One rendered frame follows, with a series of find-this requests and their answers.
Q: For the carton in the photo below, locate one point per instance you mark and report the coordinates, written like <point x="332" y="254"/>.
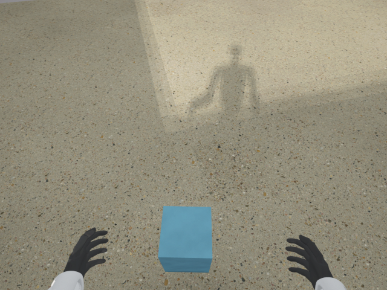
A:
<point x="186" y="239"/>

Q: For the robot right hand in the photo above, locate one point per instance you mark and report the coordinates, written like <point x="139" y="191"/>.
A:
<point x="314" y="262"/>

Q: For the robot right forearm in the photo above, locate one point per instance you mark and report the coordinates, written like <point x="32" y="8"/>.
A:
<point x="329" y="283"/>

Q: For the robot left forearm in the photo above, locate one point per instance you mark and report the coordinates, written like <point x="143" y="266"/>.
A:
<point x="68" y="280"/>

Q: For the robot left hand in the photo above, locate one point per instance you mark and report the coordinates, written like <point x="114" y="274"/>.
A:
<point x="79" y="258"/>

